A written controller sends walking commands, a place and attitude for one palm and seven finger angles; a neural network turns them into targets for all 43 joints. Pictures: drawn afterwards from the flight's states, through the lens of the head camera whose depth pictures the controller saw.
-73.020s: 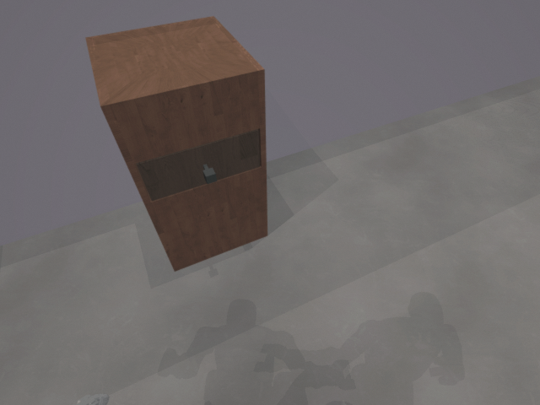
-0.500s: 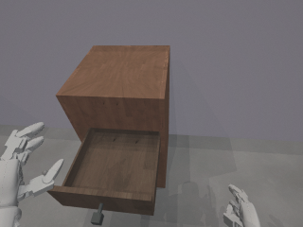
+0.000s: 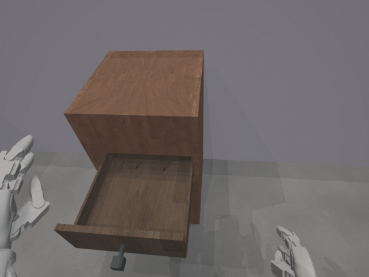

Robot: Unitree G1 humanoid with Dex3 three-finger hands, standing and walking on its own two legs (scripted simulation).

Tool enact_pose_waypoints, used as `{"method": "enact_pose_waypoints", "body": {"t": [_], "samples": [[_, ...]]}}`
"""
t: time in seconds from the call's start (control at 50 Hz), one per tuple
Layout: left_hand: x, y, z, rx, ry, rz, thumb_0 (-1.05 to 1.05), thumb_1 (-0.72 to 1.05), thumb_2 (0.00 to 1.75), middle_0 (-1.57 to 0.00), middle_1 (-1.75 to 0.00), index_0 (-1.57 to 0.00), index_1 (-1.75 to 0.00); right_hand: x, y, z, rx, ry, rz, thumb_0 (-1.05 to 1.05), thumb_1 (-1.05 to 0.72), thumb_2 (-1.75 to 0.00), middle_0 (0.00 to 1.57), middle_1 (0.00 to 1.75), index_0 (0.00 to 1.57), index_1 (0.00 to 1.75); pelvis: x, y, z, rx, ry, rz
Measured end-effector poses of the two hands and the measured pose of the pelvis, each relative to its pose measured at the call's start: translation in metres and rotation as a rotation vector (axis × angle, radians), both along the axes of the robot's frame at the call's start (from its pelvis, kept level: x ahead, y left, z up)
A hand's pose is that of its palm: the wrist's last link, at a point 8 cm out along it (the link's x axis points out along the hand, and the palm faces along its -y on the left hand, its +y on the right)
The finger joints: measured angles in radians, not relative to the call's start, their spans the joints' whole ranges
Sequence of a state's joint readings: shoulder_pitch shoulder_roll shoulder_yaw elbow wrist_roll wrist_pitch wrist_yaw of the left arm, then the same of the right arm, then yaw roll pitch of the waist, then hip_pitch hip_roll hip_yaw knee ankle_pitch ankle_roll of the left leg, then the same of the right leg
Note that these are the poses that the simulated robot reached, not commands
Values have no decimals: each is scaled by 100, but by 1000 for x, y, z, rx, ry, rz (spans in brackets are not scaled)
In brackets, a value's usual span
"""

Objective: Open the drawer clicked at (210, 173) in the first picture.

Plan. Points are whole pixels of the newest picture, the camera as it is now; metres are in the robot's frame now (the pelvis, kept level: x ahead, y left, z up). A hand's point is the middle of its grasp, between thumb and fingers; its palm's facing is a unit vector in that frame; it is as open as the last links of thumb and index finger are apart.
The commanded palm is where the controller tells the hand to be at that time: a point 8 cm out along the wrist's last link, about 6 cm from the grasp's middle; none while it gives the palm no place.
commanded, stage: step back with the hand held close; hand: left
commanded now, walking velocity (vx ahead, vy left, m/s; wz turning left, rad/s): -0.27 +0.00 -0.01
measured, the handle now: (120, 257) +0.22 +0.24 -0.25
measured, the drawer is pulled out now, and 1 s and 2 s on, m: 0.30 0.30 0.30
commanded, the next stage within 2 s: stop stepping back and stand still in 1.38 s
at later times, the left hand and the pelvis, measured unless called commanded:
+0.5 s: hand (25, 230) +0.15 +0.25 +0.15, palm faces +0.32 -0.80 -0.51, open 7.4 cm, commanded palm +0.09 +0.30 +0.17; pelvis -0.05 +0.02 -0.01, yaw +0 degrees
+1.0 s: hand (14, 270) +0.10 +0.24 +0.16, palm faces +0.29 -0.82 -0.50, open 7.4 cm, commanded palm +0.03 +0.29 +0.17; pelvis -0.10 +0.01 -0.02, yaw +0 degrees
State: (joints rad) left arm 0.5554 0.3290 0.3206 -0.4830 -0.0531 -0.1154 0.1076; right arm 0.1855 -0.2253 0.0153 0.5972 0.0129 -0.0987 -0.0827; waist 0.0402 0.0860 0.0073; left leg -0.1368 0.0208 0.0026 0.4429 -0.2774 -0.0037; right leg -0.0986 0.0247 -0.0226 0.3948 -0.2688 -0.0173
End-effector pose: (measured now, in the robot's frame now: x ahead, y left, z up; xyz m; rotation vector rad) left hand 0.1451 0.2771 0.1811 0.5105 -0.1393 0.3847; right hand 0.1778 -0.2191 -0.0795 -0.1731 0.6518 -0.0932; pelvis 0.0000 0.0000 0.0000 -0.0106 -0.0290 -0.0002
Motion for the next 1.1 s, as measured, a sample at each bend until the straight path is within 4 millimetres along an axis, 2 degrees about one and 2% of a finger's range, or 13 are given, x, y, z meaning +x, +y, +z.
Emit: {"method": "enact_pose_waypoints", "body": {"t": [0.06, 0.16, 0.26, 0.4, 0.52, 0.66, 0.82, 0.88, 1.02, 1.1], "samples": [[4, 5, 3, 38, -2, -16, 1, 88, 90, -21, -31, -21, -30, -4, -3, 0, -8, 29, -13, 1, -91, -90, 20, 30, 21, 30, -4, 3, 0, -3, 27, -6], [7, 4, -9, 41, 74, -75, 1, 89, 90, -21, -30, -21, -30, -15, -8, -1, -28, 78, -64, 1, -91, -90, 20, 30, 21, 30, -10, 11, 1, 1, 62, -17], [2, 8, -15, 52, 119, -117, 1, 89, 90, -21, -30, -21, -30, -26, -8, 0, -50, 105, -99, 1, -91, -90, 20, 30, 20, 30, -17, 18, -1, 4, 75, -18], [-16, 17, -6, 77, 67, -107, 1, 89, 90, -21, -30, -21, -30, -38, 5, 2, -52, 89, -84, 1, -91, -90, 20, 30, 20, 30, -32, 22, -4, 7, 73, -13], [-38, 16, -4, 61, 10, -79, 1, 89, 90, -21, -30, -21, -30, -47, 14, 1, -35, 52, -49, 1, -91, -90, 20, 30, 21, 30, -49, 19, -8, 4, 71, -5], [-59, 16, -11, 17, -22, -69, 1, 89, 90, -21, -30, -21, -30, -69, 11, -1, -52, 59, -50, 1, -91, -90, 20, 30, 21, 30, -66, 22, -10, -19, 72, 0], [-66, 26, -6, 85, -47, -81, 1, 89, 90, -21, -30, -21, -30, -95, 10, 0, -82, 70, -69, 1, -91, -90, 20, 30, 21, 30, -79, 24, -11, -8, 81, 13], [-70, 22, -5, 100, -56, -89, 1, 89, 90, -21, -30, -21, -30, -98, 10, -4, -72, 64, -52, 1, -91, -90, 20, 30, 21, 30, -87, 20, -14, -6, 91, 1], [-89, -2, -5, 79, -51, -157, 1, 89, 90, -21, -30, -21, -30, -109, 3, -10, -40, 58, -44, 1, -91, -90, 20, 30, 21, 30, -106, 10, -17, -19, 82, -1], [-100, 1, -4, 60, -67, -147, 1, 89, 90, -21, -30, -22, -30, -121, -4, -7, -61, 89, -74, 1, -91, -90, 20, 30, 21, 30, -112, 14, -13, -6, 81, 5]]}}
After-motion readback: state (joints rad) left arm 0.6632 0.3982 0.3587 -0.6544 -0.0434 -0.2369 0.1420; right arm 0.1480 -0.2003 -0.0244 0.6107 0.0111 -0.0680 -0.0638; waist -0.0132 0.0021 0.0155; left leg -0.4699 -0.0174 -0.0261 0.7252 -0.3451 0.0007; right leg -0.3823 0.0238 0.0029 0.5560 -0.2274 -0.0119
